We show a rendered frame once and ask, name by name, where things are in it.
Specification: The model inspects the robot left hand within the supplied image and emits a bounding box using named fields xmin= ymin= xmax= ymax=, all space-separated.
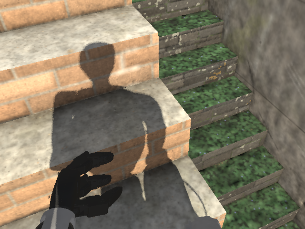
xmin=49 ymin=151 xmax=123 ymax=218

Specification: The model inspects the robot right thigh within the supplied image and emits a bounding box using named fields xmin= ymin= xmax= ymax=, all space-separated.
xmin=184 ymin=216 xmax=222 ymax=229

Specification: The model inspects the left robot forearm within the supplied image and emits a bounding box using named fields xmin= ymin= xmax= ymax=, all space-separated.
xmin=35 ymin=207 xmax=76 ymax=229

